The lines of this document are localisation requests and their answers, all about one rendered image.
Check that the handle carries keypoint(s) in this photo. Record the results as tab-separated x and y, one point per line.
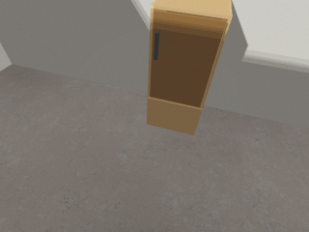
156	44

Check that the cupboard door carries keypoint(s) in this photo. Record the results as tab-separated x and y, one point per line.
188	46

